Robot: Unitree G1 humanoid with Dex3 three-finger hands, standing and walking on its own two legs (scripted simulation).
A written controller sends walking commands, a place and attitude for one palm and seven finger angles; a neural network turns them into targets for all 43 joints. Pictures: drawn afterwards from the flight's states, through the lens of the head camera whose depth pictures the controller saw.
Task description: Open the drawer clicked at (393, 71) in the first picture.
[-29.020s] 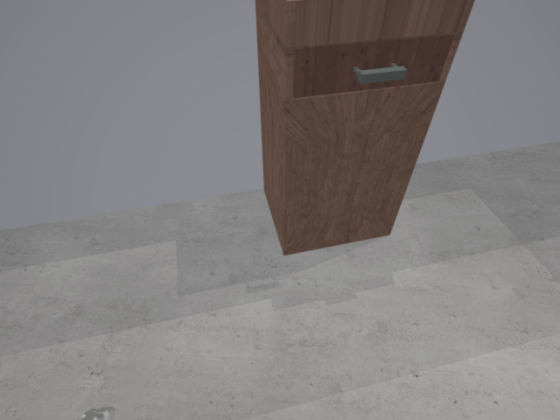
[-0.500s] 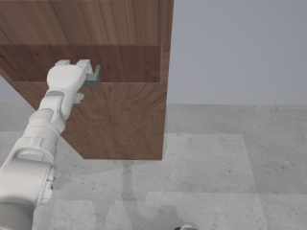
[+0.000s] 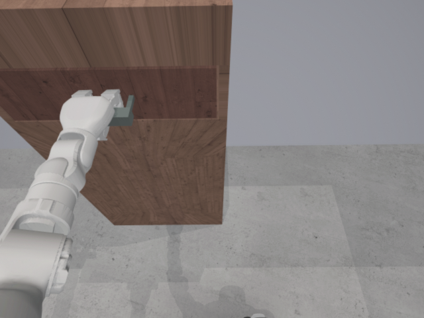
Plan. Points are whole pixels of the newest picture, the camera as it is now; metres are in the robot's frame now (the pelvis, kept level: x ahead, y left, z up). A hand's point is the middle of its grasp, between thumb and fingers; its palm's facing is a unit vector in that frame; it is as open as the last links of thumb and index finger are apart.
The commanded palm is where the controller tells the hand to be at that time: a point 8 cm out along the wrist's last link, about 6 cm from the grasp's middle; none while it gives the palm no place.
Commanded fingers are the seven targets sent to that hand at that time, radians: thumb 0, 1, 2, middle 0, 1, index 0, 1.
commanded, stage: pull the drawer open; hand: left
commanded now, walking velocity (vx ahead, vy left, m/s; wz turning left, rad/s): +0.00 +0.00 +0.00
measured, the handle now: (100, 108) +0.51 +0.22 +0.08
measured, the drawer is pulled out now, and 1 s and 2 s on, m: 0.00 0.03 0.12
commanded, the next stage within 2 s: none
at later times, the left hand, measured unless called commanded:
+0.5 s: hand (98, 138) +0.45 +0.22 +0.06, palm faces -0.06 +0.00 -1.00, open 5.7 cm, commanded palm +0.44 +0.22 +0.11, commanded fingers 0.00 0.90 0.90 -0.40 -1.35 -0.40 -1.35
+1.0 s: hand (96, 145) +0.43 +0.22 +0.06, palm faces +0.01 -0.03 -1.00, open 5.8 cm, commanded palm +0.38 +0.23 +0.11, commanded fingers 0.00 0.90 0.90 -0.40 -1.35 -0.40 -1.35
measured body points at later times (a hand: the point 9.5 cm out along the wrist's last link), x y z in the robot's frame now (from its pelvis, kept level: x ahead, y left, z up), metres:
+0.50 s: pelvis +0.00 -0.01 +0.00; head +0.08 -0.02 +0.44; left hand +0.45 +0.22 +0.11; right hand +0.09 -0.27 -0.14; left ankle -0.05 +0.09 -0.72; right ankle +0.01 -0.12 -0.72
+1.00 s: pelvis +0.01 +0.00 +0.01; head +0.07 -0.02 +0.45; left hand +0.43 +0.22 +0.11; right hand +0.07 -0.27 -0.13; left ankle -0.05 +0.09 -0.72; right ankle +0.01 -0.12 -0.72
